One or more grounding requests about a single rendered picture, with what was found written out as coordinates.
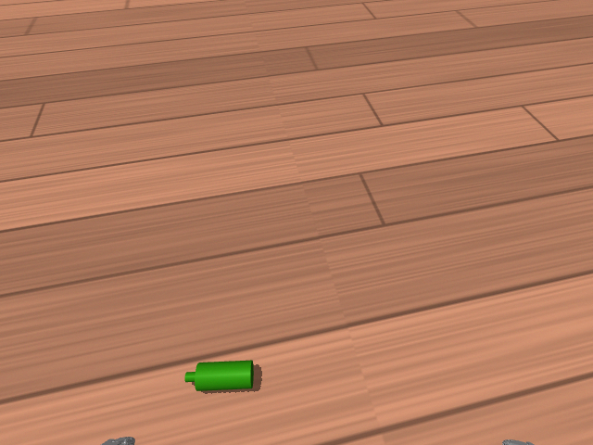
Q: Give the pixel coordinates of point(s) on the bottle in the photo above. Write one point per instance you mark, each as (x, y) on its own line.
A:
(222, 375)

